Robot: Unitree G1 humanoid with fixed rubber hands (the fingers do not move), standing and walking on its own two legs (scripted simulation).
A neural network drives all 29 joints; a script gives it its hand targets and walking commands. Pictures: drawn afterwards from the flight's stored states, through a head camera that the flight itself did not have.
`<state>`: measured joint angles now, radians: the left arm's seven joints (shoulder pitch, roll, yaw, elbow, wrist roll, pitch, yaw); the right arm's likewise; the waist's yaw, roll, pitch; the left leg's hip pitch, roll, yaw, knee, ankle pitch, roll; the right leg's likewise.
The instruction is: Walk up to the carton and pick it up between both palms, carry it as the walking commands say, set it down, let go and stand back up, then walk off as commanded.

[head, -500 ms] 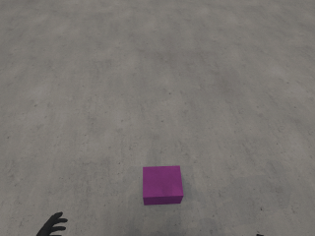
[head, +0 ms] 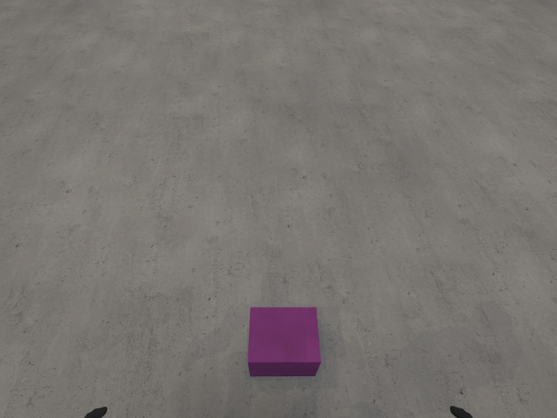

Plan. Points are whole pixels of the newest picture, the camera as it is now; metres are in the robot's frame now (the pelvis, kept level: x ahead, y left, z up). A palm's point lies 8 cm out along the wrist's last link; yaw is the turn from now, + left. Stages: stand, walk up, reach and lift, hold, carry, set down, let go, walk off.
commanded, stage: walk up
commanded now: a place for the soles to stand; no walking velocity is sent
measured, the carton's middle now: (283, 342) +0.44 -0.03 -0.69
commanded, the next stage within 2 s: reach and lift in 0.84 s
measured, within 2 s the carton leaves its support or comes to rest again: neither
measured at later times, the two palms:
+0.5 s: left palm out of the picture +0.13 +0.28 -0.11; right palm out of the picture +0.08 -0.31 -0.12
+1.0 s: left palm (97, 411) +0.15 +0.28 -0.12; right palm out of the picture +0.14 -0.29 -0.11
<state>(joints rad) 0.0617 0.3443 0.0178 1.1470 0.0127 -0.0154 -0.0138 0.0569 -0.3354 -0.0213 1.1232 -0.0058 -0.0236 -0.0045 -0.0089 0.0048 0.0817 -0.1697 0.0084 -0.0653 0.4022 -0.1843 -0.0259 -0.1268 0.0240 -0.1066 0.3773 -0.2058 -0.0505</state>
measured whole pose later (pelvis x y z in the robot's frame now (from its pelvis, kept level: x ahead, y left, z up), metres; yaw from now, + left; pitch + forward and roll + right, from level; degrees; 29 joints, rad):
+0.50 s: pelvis +0.02 -0.01 +0.00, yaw +0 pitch -3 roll +0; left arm 0.03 0.35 0.03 1.10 0.01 0.00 -0.01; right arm 0.11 -0.34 -0.02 1.10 -0.01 -0.01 -0.01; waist -0.03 0.00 0.09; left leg -0.15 0.02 -0.07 0.41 -0.21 -0.04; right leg -0.11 0.03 -0.11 0.40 -0.24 -0.06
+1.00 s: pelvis +0.01 -0.01 -0.02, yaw -3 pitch +1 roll +0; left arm 0.09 0.35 0.11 0.73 0.00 0.20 -0.04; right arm 0.08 -0.29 -0.06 0.71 -0.02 0.18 0.02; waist 0.02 -0.03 0.12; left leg -0.32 0.04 -0.02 0.61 -0.30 -0.05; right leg -0.31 0.05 -0.07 0.60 -0.31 -0.07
